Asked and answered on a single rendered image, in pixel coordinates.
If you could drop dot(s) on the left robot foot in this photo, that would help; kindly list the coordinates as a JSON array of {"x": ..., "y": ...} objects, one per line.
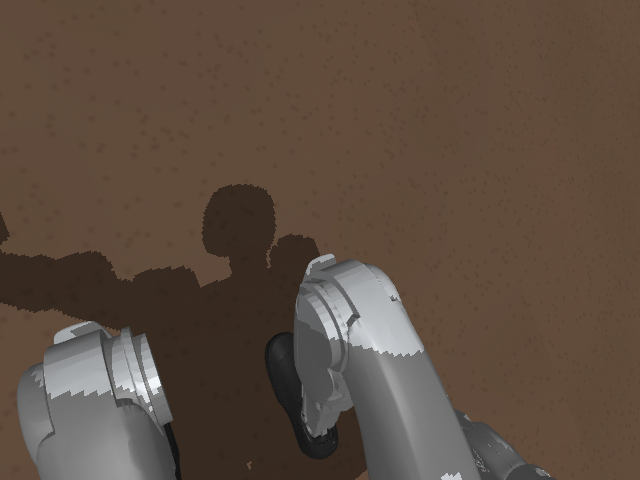
[{"x": 174, "y": 449}]

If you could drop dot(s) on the right robot arm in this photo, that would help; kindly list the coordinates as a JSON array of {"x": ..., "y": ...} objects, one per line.
[{"x": 529, "y": 472}]

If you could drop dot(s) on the right robot foot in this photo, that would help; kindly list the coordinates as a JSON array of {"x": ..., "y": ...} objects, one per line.
[{"x": 279, "y": 360}]

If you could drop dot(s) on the right robot hand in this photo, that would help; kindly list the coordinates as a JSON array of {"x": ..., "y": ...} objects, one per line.
[{"x": 491, "y": 451}]

